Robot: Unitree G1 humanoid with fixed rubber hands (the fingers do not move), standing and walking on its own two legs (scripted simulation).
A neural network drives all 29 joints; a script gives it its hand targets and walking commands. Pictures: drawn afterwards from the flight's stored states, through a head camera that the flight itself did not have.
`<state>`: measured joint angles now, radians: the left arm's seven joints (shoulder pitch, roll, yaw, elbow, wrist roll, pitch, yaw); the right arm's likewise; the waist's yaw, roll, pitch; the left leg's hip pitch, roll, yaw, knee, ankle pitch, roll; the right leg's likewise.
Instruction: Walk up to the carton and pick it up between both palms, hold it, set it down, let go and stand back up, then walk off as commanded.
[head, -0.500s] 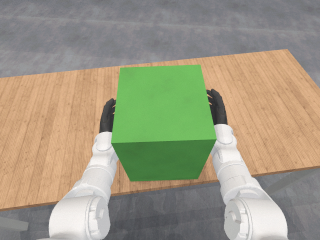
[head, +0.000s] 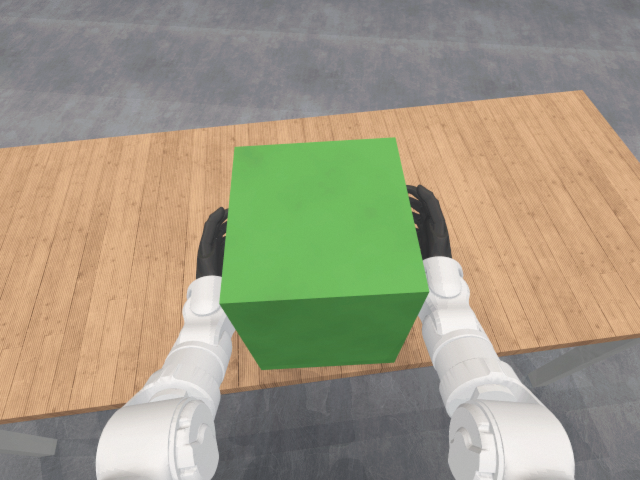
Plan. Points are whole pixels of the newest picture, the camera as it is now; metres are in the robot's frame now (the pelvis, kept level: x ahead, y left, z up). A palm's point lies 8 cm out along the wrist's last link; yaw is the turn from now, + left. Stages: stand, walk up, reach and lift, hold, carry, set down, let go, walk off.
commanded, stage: set down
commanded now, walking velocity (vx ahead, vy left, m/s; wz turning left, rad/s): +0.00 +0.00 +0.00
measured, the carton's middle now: (321, 264) +0.40 +0.02 -0.01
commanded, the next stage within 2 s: none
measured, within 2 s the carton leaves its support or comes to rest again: rests again in 0.28 s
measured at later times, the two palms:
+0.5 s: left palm (189, 273) +0.37 +0.19 +0.02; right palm (437, 250) +0.40 -0.13 +0.04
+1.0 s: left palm (169, 318) +0.31 +0.20 +0.02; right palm (455, 304) +0.33 -0.14 +0.03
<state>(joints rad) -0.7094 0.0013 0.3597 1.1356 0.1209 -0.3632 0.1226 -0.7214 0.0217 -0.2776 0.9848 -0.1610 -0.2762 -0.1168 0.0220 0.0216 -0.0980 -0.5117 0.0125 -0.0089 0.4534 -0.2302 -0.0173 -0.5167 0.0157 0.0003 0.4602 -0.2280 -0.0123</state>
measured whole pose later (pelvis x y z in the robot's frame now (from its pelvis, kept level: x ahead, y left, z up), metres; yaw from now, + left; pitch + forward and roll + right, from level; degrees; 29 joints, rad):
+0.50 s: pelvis -0.01 +0.00 +0.00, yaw +0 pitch +16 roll +0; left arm -0.69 0.06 0.36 1.10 0.08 -0.25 0.13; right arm -0.71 -0.09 0.04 1.01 0.11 -0.29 -0.14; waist 0.02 0.02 -0.13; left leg -0.51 0.01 -0.01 0.45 -0.21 -0.02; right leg -0.52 0.02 0.00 0.46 -0.21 -0.01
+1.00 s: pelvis -0.05 +0.00 +0.00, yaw +0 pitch +13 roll +0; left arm -0.59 0.07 0.32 1.04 0.01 -0.22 0.10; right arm -0.60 -0.11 0.07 1.01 0.16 -0.25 -0.11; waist 0.02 0.02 -0.14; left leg -0.51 0.01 -0.01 0.45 -0.16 -0.02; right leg -0.52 0.02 0.00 0.46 -0.17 -0.01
